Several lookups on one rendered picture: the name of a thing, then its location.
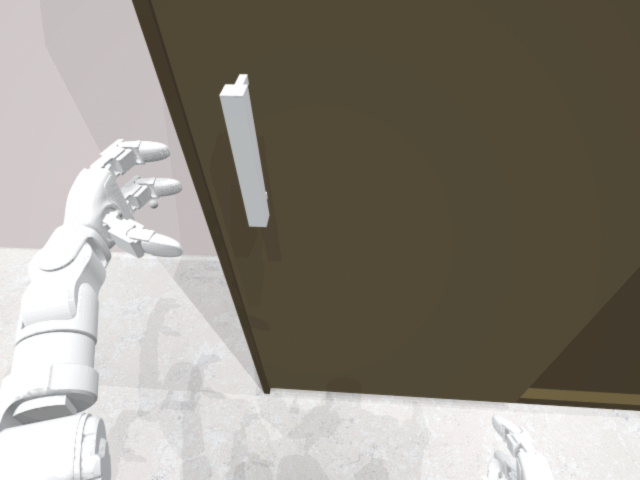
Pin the robot right hand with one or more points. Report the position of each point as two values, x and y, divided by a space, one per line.
529 464

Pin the left robot forearm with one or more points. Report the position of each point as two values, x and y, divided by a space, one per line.
52 373

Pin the wardrobe door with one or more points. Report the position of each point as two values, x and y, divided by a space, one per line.
605 355
453 185

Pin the robot left hand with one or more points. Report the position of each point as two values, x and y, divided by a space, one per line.
95 195

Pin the handle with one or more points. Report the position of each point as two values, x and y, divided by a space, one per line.
237 110

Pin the left robot upper arm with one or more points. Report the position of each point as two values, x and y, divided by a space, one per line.
67 448

